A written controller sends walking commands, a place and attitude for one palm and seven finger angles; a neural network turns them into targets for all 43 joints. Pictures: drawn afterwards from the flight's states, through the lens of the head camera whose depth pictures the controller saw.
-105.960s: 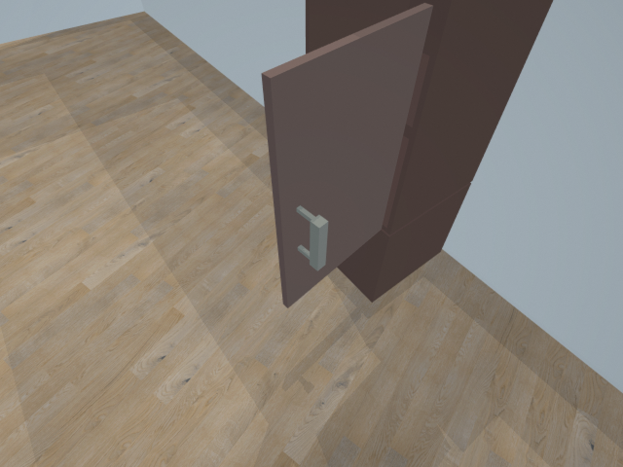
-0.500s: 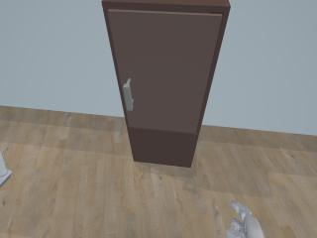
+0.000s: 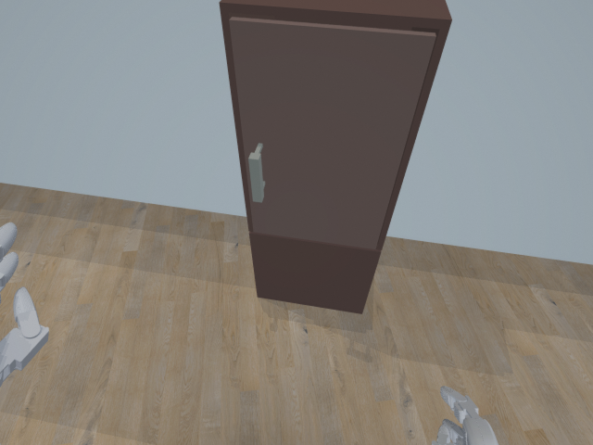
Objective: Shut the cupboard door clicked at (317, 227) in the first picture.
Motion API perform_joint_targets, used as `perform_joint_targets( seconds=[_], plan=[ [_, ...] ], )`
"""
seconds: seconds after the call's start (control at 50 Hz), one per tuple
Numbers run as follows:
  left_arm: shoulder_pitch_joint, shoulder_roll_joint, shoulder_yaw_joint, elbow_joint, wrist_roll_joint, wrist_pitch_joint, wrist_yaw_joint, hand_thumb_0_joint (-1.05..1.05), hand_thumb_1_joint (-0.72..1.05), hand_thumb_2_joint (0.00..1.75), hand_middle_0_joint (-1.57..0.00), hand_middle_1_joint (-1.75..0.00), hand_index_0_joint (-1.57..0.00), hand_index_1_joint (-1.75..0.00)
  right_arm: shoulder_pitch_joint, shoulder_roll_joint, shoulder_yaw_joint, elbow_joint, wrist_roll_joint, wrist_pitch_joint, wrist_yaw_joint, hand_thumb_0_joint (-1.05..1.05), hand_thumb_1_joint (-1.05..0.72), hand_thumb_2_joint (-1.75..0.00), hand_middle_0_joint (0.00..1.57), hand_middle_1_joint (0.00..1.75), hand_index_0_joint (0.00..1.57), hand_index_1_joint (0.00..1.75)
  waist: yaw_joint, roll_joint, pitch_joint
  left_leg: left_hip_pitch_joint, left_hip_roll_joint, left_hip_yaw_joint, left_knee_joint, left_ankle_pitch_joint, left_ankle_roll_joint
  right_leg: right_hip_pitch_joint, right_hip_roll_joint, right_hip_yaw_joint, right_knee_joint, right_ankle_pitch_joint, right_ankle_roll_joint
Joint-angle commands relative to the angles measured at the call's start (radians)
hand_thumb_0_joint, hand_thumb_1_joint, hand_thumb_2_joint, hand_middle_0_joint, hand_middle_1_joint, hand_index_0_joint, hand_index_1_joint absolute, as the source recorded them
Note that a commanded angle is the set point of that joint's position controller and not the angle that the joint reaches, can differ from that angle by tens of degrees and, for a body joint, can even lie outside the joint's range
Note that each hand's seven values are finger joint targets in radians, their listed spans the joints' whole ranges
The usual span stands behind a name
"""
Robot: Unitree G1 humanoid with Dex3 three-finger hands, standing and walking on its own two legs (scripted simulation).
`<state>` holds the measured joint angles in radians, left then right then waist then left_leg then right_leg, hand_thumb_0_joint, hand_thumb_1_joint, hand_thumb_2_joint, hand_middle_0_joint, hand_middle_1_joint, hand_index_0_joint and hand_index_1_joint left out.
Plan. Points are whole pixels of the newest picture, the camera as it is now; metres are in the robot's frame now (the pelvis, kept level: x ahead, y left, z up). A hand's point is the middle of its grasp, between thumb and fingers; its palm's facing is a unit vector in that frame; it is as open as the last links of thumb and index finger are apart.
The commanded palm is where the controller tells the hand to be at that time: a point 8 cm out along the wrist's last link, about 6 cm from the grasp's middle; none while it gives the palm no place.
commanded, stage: let the arm hang, fingers relaxed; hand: left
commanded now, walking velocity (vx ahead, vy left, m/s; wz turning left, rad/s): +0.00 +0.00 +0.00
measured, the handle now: (258, 172) +0.72 +0.14 -0.09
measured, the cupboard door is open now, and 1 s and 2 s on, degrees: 0 0 0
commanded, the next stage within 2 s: look to check the result in 1.16 s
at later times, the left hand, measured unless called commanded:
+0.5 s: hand out of the picture -0.02 +0.17 -0.19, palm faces +0.06 -0.98 -0.16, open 7.1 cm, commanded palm none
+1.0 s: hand out of the picture -0.03 +0.16 -0.18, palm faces +0.06 -0.99 -0.15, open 7.4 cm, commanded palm none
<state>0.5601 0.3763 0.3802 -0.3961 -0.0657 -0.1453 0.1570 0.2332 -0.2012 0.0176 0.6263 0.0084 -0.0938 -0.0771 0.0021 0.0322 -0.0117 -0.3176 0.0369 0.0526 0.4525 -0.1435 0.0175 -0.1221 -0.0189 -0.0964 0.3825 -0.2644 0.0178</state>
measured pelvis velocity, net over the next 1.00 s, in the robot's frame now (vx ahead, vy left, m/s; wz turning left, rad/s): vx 0.00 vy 0.00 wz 0.00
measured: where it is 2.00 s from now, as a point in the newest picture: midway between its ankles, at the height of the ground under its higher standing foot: outside the picture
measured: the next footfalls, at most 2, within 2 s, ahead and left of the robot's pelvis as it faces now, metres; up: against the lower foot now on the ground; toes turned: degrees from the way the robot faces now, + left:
none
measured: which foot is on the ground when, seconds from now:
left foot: down 0.00-1.00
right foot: down 0.00-1.00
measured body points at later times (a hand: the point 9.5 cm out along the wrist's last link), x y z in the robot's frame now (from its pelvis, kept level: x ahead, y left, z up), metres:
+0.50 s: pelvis +0.00 -0.01 -0.01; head +0.02 +0.02 +0.44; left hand -0.02 +0.22 -0.17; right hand +0.02 -0.26 -0.15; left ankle +0.06 +0.10 -0.74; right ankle -0.04 -0.13 -0.74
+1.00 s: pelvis +0.00 +0.00 +0.00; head +0.00 +0.00 +0.45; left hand -0.03 +0.21 -0.17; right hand -0.01 -0.22 -0.16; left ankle +0.06 +0.10 -0.74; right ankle -0.04 -0.13 -0.74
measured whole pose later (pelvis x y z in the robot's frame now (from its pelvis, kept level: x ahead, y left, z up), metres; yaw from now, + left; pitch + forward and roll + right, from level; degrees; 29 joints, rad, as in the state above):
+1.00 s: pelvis +0.00 +0.00 +0.00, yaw +0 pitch -2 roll +0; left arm 0.34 0.12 0.01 1.13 0.01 0.01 0.03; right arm 0.30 -0.13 0.00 1.11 -0.02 0.02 -0.03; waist -0.01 0.00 0.03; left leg -0.26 0.01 0.06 0.45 -0.15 0.02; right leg -0.09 -0.05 -0.09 0.44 -0.31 0.02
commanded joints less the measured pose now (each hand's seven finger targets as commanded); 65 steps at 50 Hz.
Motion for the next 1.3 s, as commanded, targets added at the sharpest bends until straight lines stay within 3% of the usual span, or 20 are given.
perform_joint_targets(
  seconds=[0.0, 0.02, 0.04, 0.06, 0.08, 0.1, 0.14, 0.2, 0.22, 0.24, 0.32, 0.4, 0.54, 0.7, 0.86, 0.98, 1.28],
  plan=[
    [-0.122, 0.211, 0.121, -0.300, 0.010, -0.072, 0.020, 0.00, 0.90, 0.90, -0.20, -0.30, -0.20, -0.30, -0.107, -0.121, -0.048, -0.157, -0.002, -0.060, -0.016, 0.00, -0.90, -0.90, 0.20, 0.30, 0.20, 0.30, -0.003, 0.027, -0.075, 0.103, 0.028, -0.084, -0.084, -0.063, -0.010, -0.061, -0.013, 0.076, -0.076, 0.033, -0.014],
    [-0.148, 0.251, 0.149, -0.341, 0.012, -0.075, 0.025, 0.00, 0.90, 0.90, -0.20, -0.30, -0.20, -0.30, -0.114, -0.129, -0.050, -0.155, -0.006, -0.062, -0.018, 0.00, -0.90, -0.90, 0.20, 0.30, 0.20, 0.30, -0.003, 0.066, -0.083, 0.109, 0.023, -0.083, -0.074, -0.047, -0.012, -0.059, -0.019, 0.080, -0.075, 0.043, -0.016],
    [-0.108, 0.022, -0.284, 0.505, 0.091, 0.054, -0.121, 0.00, 0.90, 0.90, -0.20, -0.30, -0.20, -0.30, -0.150, -0.319, -0.085, 0.059, -0.004, -0.106, 0.078, 0.00, -0.90, -0.90, 0.20, 0.30, 0.20, 0.30, -0.028, 0.052, 0.010, -0.001, 0.078, -0.111, 0.090, 0.240, 0.009, -0.148, -0.093, 0.025, 0.115, 0.204, -0.053],
    [-0.109, 0.026, -0.263, 0.540, 0.086, 0.133, -0.142, 0.00, 0.90, 0.90, -0.20, -0.30, -0.20, -0.30, -0.080, -0.280, -0.093, 0.068, -0.003, -0.029, 0.085, 0.00, -0.90, -0.90, 0.20, 0.30, 0.20, 0.30, -0.014, 0.057, -0.060, 0.068, 0.082, -0.080, 0.086, 0.245, 0.005, -0.145, -0.092, 0.081, 0.084, 0.147, -0.059],
    [-0.118, 0.014, -0.270, 0.527, 0.085, 0.156, -0.148, 0.00, 0.90, 0.90, -0.20, -0.30, -0.20, -0.30, -0.064, -0.262, -0.087, 0.052, -0.004, -0.005, 0.083, 0.00, -0.90, -0.90, 0.20, 0.30, 0.20, 0.30, -0.015, 0.071, -0.037, 0.065, 0.087, -0.078, 0.086, 0.200, 0.005, -0.171, -0.083, 0.060, 0.089, 0.069, -0.054],
    [-0.138, 0.008, -0.277, 0.568, 0.086, 0.153, -0.153, 0.00, 0.90, 0.90, -0.20, -0.30, -0.20, -0.30, -0.067, -0.255, -0.077, 0.062, -0.013, 0.005, 0.083, 0.00, -0.90, -0.90, 0.20, 0.30, 0.20, 0.30, -0.008, 0.058, -0.056, 0.015, 0.101, -0.108, 0.067, 0.154, 0.023, -0.164, -0.066, 0.048, 0.124, -0.002, -0.053],
    [-0.165, 0.025, -0.288, 0.676, 0.093, 0.145, -0.157, 0.00, 0.90, 0.90, -0.20, -0.30, -0.20, -0.30, -0.063, -0.260, -0.064, 0.074, -0.022, 0.028, 0.080, 0.00, -0.90, -0.90, 0.20, 0.30, 0.20, 0.30, 0.001, -0.075, -0.044, -0.021, 0.102, -0.156, 0.047, 0.162, 0.042, -0.110, -0.048, 0.061, 0.130, 0.004, -0.056],
    [-0.217, 0.031, -0.302, 0.849, 0.094, 0.141, -0.155, 0.00, 0.90, 0.90, -0.20, -0.30, -0.20, -0.30, -0.056, -0.215, -0.049, 0.107, -0.029, 0.054, 0.080, 0.00, -0.90, -0.90, 0.20, 0.30, 0.20, 0.30, -0.006, -0.263, -0.058, 0.025, 0.049, -0.111, 0.125, 0.174, 0.020, -0.132, -0.126, 0.115, 0.078, 0.127, -0.085],
    [-0.234, 0.028, -0.311, 0.902, 0.092, 0.146, -0.151, 0.00, 0.90, 0.90, -0.20, -0.30, -0.20, -0.30, -0.041, -0.197, -0.043, 0.120, -0.032, 0.066, 0.080, 0.00, -0.90, -0.90, 0.20, 0.30, 0.20, 0.30, -0.014, -0.262, -0.056, 0.044, 0.032, -0.097, 0.138, 0.181, 0.011, -0.146, -0.142, 0.117, 0.076, 0.149, -0.097],
    [-0.248, 0.014, -0.320, 0.949, 0.088, 0.152, -0.147, 0.00, 0.90, 0.90, -0.20, -0.30, -0.20, -0.30, -0.032, -0.180, -0.036, 0.139, -0.035, 0.076, 0.079, 0.00, -0.90, -0.90, 0.20, 0.30, 0.20, 0.30, -0.018, -0.218, -0.053, 0.058, 0.028, -0.087, 0.138, 0.181, 0.007, -0.150, -0.149, 0.116, 0.078, 0.147, -0.101],
    [-0.236, 0.000, -0.332, 1.117, 0.082, 0.163, -0.140, 0.00, 0.90, 0.90, -0.20, -0.30, -0.20, -0.30, -0.033, -0.172, -0.030, 0.198, -0.036, 0.095, 0.073, 0.00, -0.90, -0.90, 0.20, 0.30, 0.20, 0.30, -0.004, 0.039, -0.009, 0.054, 0.055, -0.130, 0.044, 0.166, 0.017, -0.120, -0.094, 0.094, 0.070, 0.012, -0.064],
    [-0.190, -0.051, -0.329, 1.264, 0.079, 0.163, -0.140, 0.00, 0.90, 0.90, -0.20, -0.30, -0.20, -0.30, -0.013, -0.129, -0.033, 0.263, -0.035, 0.102, 0.059, 0.00, -0.90, -0.90, 0.20, 0.30, 0.20, 0.30, 0.006, 0.162, 0.018, 0.019, 0.048, -0.138, -0.018, 0.001, 0.018, -0.075, -0.088, 0.098, 0.015, -0.033, -0.071],
    [-0.165, -0.095, -0.343, 1.409, 0.080, 0.155, -0.140, 0.00, 0.90, 0.90, -0.20, -0.30, -0.20, -0.30, 0.076, -0.098, -0.040, 0.354, -0.027, 0.108, 0.045, 0.00, -0.90, -0.90, 0.20, 0.30, 0.20, 0.30, -0.011, 0.012, 0.034, 0.092, 0.060, -0.133, -0.036, -0.015, 0.018, -0.102, -0.087, 0.088, -0.045, -0.040, -0.072],
    [-0.121, -0.138, -0.351, 1.493, 0.079, 0.153, -0.131, 0.00, 0.90, 0.90, -0.20, -0.30, -0.20, -0.30, 0.108, -0.065, -0.038, 0.420, -0.025, 0.108, 0.042, 0.00, -0.90, -0.90, 0.20, 0.30, 0.20, 0.30, -0.008, -0.092, 0.113, 0.093, 0.055, -0.119, -0.082, -0.071, 0.019, -0.139, -0.084, 0.082, -0.065, -0.079, -0.063],
    [-0.116, -0.149, -0.351, 1.515, 0.079, 0.153, -0.125, 0.00, 0.90, 0.90, -0.20, -0.30, -0.20, -0.30, 0.117, -0.036, -0.032, 0.453, -0.027, 0.105, 0.042, 0.00, -0.90, -0.90, 0.20, 0.30, 0.20, 0.30, -0.005, -0.043, 0.150, 0.083, 0.050, -0.105, -0.107, -0.070, 0.016, -0.137, -0.082, 0.083, -0.066, -0.070, -0.057],
    [-0.119, -0.156, -0.346, 1.515, 0.078, 0.151, -0.124, 0.00, 0.90, 0.90, -0.20, -0.30, -0.20, -0.30, 0.130, -0.023, -0.032, 0.459, -0.028, 0.100, 0.040, 0.00, -0.90, -0.90, 0.20, 0.30, 0.20, 0.30, -0.004, -0.011, 0.125, 0.087, 0.047, -0.101, -0.108, -0.041, 0.016, -0.106, -0.083, 0.082, -0.059, -0.033, -0.059],
    [-0.120, -0.173, -0.340, 1.514, 0.079, 0.148, -0.123, 0.00, 0.90, 0.90, -0.20, -0.30, -0.20, -0.30, 0.145, -0.018, -0.036, 0.458, -0.026, 0.095, 0.035, 0.00, -0.90, -0.90, 0.20, 0.30, 0.20, 0.30, -0.006, -0.036, 0.109, 0.109, 0.051, -0.101, -0.100, 0.004, 0.019, -0.093, -0.081, 0.073, -0.056, 0.004, -0.054]
  ],
)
